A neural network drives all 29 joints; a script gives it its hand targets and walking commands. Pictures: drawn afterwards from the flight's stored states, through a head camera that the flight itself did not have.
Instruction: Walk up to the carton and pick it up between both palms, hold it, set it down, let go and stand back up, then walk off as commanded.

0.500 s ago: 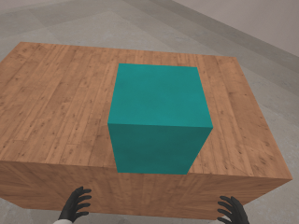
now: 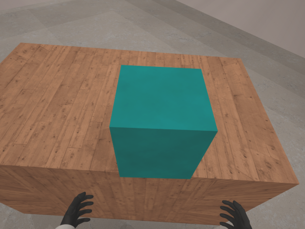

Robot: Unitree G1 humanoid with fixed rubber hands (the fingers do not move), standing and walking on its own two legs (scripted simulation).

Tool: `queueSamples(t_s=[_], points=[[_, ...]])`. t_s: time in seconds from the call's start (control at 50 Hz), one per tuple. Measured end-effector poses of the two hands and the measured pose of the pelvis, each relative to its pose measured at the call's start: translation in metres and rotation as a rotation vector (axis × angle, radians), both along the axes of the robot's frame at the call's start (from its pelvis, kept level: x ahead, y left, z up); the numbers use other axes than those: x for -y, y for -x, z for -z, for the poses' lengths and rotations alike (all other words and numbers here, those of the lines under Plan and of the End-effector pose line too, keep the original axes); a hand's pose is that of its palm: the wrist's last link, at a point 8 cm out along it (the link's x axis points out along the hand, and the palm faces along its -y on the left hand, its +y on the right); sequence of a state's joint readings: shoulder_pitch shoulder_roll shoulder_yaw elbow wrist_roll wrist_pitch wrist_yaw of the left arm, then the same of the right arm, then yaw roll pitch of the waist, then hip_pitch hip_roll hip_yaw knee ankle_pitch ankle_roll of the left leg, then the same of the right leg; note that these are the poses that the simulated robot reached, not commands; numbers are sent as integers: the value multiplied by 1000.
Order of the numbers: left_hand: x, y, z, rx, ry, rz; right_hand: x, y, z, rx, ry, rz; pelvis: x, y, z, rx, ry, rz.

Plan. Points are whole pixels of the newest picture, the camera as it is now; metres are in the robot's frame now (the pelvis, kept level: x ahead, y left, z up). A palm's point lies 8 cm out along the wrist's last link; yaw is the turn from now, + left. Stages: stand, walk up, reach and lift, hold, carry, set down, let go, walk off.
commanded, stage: let go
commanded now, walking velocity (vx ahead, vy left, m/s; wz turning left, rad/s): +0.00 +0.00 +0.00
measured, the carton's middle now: (158, 126) +0.39 +0.01 +0.06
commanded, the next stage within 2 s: stand in 0.12 s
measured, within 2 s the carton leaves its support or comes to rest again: neither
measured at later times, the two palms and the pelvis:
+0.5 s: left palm out of the picture +0.14 +0.26 -0.09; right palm out of the picture +0.15 -0.25 -0.08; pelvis +0.00 +0.00 -0.01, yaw +0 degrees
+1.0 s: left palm out of the picture +0.13 +0.26 -0.10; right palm out of the picture +0.14 -0.25 -0.08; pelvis +0.00 +0.00 -0.01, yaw +0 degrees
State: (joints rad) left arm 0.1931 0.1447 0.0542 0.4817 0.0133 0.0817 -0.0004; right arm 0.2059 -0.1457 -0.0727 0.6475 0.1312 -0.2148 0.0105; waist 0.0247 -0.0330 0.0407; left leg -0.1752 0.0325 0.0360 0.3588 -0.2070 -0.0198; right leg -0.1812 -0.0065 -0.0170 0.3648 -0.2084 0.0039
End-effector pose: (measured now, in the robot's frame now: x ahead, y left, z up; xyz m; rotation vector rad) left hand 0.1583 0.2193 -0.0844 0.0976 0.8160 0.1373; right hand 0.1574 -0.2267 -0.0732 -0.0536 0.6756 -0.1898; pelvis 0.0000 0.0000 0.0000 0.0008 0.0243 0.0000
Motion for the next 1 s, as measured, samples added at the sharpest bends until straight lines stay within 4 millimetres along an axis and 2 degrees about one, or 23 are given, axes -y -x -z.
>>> queueSamples(t_s=[0.16,0.3,0.44,0.62,1.0], points=[[-2,5,2,-9,-16,2,0,2,3,-19,6,-14,0,1,0,4,0,0],[-25,7,2,26,-92,27,21,10,9,-114,77,-21,0,0,7,42,0,2],[-38,14,5,14,-118,42,27,10,10,-129,92,-18,-1,-2,10,54,0,2],[-39,23,11,-15,-115,39,27,11,12,-144,90,-15,-1,-2,10,56,0,3],[-41,28,12,-7,-117,36,27,16,12,-146,88,-11,-2,2,11,65,1,3]])
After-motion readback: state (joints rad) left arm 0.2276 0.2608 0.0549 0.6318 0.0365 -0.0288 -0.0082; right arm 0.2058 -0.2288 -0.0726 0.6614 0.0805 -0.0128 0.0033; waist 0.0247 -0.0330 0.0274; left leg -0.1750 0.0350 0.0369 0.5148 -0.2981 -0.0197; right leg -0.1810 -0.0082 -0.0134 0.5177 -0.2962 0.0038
